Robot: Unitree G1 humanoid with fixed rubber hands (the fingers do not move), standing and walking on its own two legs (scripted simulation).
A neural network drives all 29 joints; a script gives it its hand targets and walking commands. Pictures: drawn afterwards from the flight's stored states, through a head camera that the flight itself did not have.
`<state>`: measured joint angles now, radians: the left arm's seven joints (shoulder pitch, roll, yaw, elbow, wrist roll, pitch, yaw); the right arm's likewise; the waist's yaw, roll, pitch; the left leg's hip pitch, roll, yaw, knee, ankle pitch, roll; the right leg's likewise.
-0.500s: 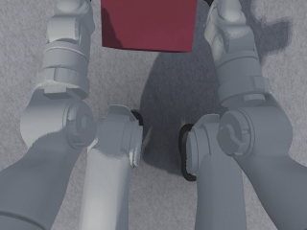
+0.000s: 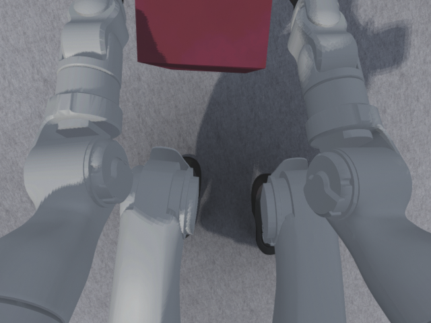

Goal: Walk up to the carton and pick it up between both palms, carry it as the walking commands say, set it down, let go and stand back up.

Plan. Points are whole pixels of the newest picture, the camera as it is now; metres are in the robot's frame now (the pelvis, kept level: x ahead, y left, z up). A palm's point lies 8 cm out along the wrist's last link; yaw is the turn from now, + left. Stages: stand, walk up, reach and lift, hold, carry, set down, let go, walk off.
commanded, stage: set down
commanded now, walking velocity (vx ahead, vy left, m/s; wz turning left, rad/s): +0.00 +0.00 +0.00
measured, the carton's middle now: (208, 1) +0.55 +0.08 -0.24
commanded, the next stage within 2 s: none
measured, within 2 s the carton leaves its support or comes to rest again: neither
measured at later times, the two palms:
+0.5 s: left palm (107, 2) +0.51 +0.21 -0.17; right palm (327, 1) +0.54 -0.09 -0.17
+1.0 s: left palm out of the picture +0.53 +0.23 -0.10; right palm out of the picture +0.55 -0.09 -0.10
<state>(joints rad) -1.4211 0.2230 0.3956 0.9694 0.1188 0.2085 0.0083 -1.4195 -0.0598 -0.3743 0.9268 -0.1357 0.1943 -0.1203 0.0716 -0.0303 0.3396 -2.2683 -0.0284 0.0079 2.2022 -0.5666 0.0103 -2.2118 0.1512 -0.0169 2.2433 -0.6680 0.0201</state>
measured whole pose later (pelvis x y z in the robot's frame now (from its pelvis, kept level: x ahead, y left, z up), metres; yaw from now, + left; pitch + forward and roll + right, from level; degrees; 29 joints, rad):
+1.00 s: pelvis -0.01 +0.00 +0.03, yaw +1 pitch +39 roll -2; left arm -1.39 0.34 0.20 1.03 -0.13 0.10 0.09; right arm -1.36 -0.24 -0.14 0.94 0.11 0.14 -0.17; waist 0.05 -0.02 0.25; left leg -2.24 -0.06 -0.01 2.08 -0.51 0.01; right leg -2.17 0.12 -0.02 2.12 -0.63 0.02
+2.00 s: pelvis +0.03 +0.01 +0.30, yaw +2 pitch +43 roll -2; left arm -1.10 0.21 0.38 0.89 0.09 0.11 0.00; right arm -1.07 -0.14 -0.34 0.85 -0.08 0.12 -0.08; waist 0.04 -0.01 -0.03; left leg -1.50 -0.06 -0.05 1.01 -0.26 0.02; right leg -1.44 0.09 0.06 1.03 -0.34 0.02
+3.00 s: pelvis +0.12 +0.00 +0.41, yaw +4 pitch +0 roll +1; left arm 0.25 0.22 0.05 0.42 -0.01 0.06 -0.07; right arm 0.23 -0.22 -0.03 0.43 0.00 0.06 0.05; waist 0.00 -0.01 0.06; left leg -0.20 -0.05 -0.07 0.43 -0.23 0.01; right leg -0.15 0.05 0.08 0.45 -0.30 -0.03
